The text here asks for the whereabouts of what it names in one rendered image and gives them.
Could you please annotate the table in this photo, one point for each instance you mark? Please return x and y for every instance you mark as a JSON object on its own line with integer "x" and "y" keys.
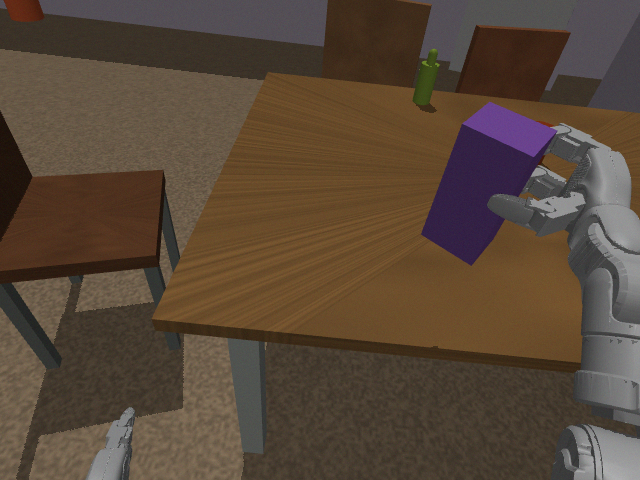
{"x": 311, "y": 236}

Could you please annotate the right robot hand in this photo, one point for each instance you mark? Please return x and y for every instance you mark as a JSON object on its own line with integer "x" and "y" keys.
{"x": 602, "y": 177}

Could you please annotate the right robot arm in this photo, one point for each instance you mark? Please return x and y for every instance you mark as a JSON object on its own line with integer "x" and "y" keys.
{"x": 605, "y": 257}

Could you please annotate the left robot hand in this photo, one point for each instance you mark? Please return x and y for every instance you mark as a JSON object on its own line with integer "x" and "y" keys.
{"x": 112, "y": 462}

